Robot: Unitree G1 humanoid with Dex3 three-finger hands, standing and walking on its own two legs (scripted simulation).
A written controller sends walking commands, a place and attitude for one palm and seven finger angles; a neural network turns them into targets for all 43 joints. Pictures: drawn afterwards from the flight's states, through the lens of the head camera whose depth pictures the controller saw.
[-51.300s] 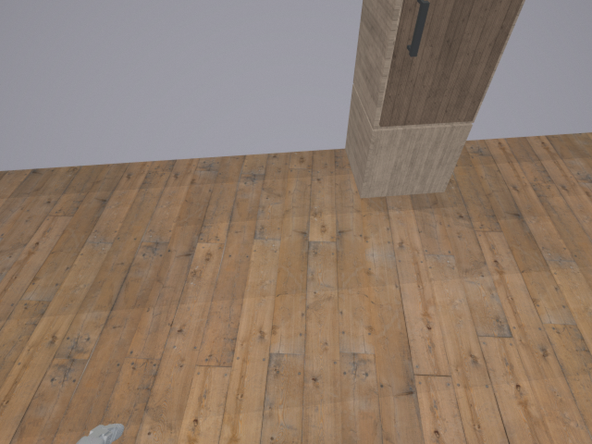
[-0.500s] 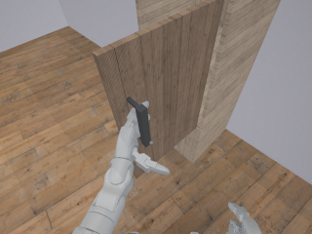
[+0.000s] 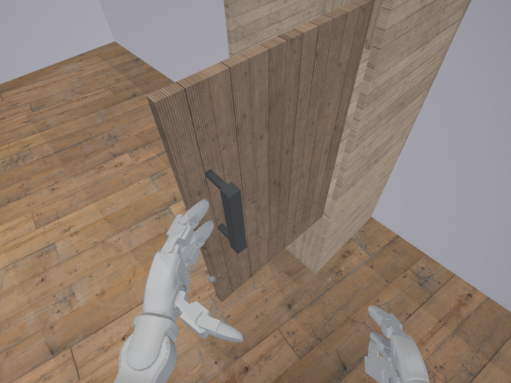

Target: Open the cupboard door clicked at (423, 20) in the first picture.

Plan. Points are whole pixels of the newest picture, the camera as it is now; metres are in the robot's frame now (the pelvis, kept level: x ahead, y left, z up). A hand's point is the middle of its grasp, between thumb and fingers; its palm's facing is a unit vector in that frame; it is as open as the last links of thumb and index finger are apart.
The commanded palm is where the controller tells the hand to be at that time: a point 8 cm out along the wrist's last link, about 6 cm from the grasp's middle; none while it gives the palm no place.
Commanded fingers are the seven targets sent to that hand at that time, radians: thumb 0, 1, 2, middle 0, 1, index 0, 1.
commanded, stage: slide the hand sideways off the handle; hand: left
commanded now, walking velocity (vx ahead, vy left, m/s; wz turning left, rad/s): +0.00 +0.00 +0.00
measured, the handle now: (226, 213) +0.36 +0.07 +0.07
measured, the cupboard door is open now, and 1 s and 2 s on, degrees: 88 88 88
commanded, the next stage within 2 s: draw the hand back to the body in 0.34 s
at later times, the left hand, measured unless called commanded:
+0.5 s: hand (179, 310) +0.21 +0.12 +0.07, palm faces -0.04 -1.00 -0.03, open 16.3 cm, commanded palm +0.18 +0.18 +0.08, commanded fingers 0.00 -0.50 0.30 -0.15 -0.30 -0.15 -0.30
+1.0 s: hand (103, 304) +0.19 +0.19 +0.12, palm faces +0.07 -0.99 -0.15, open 16.0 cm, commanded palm +0.16 +0.25 +0.14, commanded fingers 0.00 -0.19 0.44 -0.16 -0.30 -0.16 -0.30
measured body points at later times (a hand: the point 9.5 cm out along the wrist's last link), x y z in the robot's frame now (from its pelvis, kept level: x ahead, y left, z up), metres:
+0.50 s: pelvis -0.01 -0.01 -0.01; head +0.03 -0.03 +0.43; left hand +0.20 +0.17 +0.07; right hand +0.18 -0.23 -0.09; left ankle -0.01 +0.12 -0.70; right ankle +0.00 -0.10 -0.70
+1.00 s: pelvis +0.00 +0.01 +0.01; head +0.00 +0.00 +0.46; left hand +0.18 +0.25 +0.13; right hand +0.19 -0.20 -0.05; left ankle -0.01 +0.12 -0.70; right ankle +0.00 -0.10 -0.70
